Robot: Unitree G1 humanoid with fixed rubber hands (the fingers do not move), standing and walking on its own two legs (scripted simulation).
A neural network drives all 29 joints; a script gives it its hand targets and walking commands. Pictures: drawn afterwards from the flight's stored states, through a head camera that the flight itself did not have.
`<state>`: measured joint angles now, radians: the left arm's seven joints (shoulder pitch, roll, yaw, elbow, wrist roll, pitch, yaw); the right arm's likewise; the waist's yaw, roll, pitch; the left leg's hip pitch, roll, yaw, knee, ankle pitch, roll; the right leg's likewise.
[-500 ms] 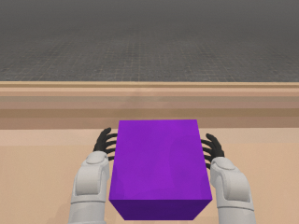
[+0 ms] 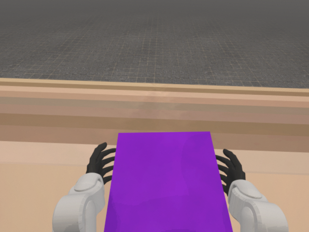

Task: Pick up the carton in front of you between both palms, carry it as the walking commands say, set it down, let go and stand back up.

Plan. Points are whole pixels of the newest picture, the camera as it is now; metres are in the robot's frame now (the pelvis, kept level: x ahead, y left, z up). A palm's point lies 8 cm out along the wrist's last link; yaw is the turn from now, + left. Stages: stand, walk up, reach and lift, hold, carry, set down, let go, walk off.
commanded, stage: carry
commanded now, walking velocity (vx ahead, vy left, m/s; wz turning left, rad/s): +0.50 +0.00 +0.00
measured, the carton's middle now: (164, 194) +0.24 +0.01 +0.02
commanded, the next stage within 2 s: none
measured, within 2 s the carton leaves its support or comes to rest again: neither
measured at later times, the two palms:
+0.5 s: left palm (125, 82) +0.59 +0.16 +0.11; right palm (210, 89) +0.58 -0.14 +0.10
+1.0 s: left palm (145, 44) +0.97 +0.13 +0.09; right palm (205, 48) +0.96 -0.17 +0.09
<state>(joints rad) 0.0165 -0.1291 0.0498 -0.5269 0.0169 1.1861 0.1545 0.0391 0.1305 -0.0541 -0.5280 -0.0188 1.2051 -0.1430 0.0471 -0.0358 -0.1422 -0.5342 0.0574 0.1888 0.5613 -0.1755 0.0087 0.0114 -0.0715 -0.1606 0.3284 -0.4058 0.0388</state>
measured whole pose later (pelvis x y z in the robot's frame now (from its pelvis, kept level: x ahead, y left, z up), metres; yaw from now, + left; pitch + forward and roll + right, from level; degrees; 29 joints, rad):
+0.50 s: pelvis +0.31 +0.02 +0.00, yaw +0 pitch +3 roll +0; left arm -0.19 -0.13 0.14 -0.36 0.06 1.14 0.14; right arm -0.20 0.12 -0.12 -0.32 -0.02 1.16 -0.15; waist -0.03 -0.01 -0.11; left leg 0.06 0.01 0.18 0.31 -0.43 0.02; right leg -0.64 -0.06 -0.16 0.63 -0.04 -0.06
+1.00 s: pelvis +0.62 -0.01 -0.01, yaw -2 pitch +5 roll +0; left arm -0.46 -0.12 0.24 -0.08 0.05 0.97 0.13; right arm -0.45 0.12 -0.24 -0.11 -0.05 1.00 -0.15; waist 0.00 -0.01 -0.01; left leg -0.56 0.01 0.11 0.67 -0.09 0.10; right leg -0.19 0.02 -0.16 0.61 -0.47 -0.08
